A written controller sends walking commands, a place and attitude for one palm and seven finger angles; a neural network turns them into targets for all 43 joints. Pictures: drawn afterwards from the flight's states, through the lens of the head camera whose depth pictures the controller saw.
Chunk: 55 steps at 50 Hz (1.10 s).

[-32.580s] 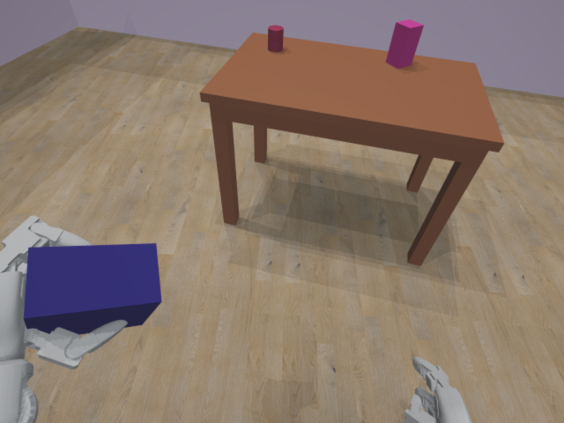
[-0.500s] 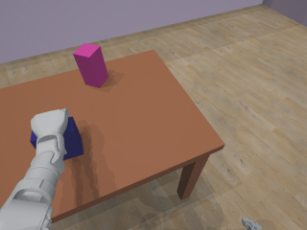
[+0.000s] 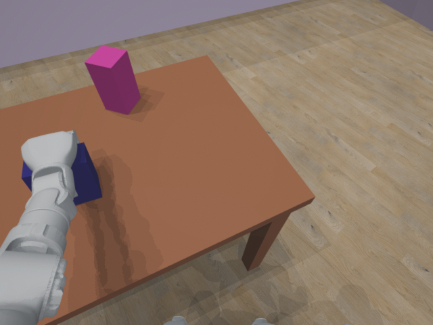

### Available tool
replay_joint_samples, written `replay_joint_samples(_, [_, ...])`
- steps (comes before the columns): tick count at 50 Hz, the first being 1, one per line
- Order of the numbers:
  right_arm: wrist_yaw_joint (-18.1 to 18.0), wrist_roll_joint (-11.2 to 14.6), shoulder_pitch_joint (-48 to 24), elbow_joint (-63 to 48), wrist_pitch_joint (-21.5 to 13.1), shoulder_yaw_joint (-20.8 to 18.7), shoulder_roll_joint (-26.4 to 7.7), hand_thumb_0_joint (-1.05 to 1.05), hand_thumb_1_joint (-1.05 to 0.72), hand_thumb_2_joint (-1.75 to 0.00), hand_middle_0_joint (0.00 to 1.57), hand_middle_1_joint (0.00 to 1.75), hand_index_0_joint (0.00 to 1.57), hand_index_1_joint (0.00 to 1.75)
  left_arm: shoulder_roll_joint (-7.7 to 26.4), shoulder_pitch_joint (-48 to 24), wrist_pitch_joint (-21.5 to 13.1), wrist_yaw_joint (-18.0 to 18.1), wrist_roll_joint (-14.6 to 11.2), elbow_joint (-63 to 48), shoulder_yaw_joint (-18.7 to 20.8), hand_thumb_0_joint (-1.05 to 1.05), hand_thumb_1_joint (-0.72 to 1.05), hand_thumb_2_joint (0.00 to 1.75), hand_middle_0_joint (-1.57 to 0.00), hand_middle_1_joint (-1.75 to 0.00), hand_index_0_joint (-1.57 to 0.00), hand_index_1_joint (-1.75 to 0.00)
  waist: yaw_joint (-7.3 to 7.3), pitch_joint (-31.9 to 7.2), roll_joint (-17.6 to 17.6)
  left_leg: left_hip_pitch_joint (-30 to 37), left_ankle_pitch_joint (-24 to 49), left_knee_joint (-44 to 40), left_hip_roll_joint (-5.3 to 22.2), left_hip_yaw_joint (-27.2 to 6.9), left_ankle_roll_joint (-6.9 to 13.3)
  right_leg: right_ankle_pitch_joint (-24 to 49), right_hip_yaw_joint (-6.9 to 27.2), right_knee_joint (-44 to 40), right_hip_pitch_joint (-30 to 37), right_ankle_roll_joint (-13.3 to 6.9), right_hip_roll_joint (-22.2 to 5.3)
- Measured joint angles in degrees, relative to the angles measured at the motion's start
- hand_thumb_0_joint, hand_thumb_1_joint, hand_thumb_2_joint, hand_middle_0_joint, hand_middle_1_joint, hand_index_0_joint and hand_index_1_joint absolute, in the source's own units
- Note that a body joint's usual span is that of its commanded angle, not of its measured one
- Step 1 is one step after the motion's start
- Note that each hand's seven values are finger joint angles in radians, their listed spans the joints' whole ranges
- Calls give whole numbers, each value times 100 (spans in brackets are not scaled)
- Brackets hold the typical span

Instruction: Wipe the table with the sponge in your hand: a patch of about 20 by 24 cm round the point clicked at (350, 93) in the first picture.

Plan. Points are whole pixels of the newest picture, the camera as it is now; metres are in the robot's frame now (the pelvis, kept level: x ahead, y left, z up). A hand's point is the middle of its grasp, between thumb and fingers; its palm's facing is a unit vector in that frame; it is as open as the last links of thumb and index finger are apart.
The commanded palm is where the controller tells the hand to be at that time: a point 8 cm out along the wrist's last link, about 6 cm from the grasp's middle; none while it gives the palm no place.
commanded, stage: wipe forward along the middle lane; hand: left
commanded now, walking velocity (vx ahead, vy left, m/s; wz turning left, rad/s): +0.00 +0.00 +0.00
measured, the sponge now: (68, 183) +0.40 +0.33 -0.02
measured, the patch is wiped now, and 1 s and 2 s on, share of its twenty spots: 0.85 0.85 0.85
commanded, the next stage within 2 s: slide back across to the first lane in 0.08 s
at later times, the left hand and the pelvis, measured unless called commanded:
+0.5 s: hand (47, 159) +0.42 +0.36 +0.02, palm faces -0.11 -0.01 -0.99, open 10.6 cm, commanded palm +0.39 +0.36 +0.06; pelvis +0.01 +0.01 +0.00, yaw -1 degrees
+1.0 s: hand (22, 169) +0.40 +0.40 +0.02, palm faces -0.13 -0.01 -0.99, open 10.6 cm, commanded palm +0.37 +0.38 +0.06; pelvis +0.03 +0.02 +0.01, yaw +0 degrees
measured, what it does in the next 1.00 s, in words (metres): stands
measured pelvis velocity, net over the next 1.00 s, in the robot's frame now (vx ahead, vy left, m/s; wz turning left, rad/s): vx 0.03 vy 0.02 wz -0.01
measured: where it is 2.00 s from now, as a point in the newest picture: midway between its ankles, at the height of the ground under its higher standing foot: outside the picture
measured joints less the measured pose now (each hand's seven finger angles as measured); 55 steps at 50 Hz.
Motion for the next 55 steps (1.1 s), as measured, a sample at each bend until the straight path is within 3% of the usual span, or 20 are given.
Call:
replay_joint_samples(11, [65,-18,76,-24,-16,43,27,1,-91,-89,20,30,20,30,324,-403,-59,-88,52,351,139,2,-54,103,-68,-130,-70,-130,-152,-2,-37,-250,-52,132,20,28,39,10,30,38,-220,39,21])
replay_joint_samples(24, [157,-3,187,-21,100,33,15,1,-91,-89,20,30,20,30,498,112,-345,-183,28,-55,634,1,-54,103,-67,-131,-69,-131,-179,53,-60,69,-90,-43,15,137,109,26,137,-182,90,97,13])
replay_joint_samples(43, [212,-28,-63,-143,145,-47,-4,1,-91,-89,20,30,20,30,583,662,-708,-323,115,-506,769,1,-53,103,-66,-132,-68,-132,26,67,-107,409,-194,-171,-49,87,161,-73,83,-378,491,113,-51])
replay_joint_samples(55, [229,-18,-43,-212,211,-115,5,1,-91,-89,20,30,20,30,607,1228,-624,-352,-40,-1035,783,1,-53,103,-65,-133,-67,-133,116,47,-59,510,-239,-185,-42,57,166,-96,54,-449,627,121,-43])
